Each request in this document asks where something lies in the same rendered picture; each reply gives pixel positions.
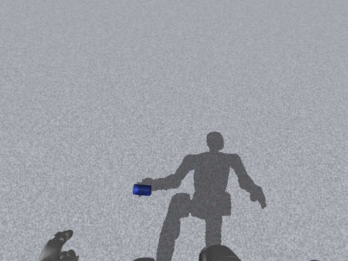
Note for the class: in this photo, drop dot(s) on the can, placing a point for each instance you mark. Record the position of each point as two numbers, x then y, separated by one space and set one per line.
139 189

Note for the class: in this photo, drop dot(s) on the left robot hand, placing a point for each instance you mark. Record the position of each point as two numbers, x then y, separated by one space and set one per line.
52 249

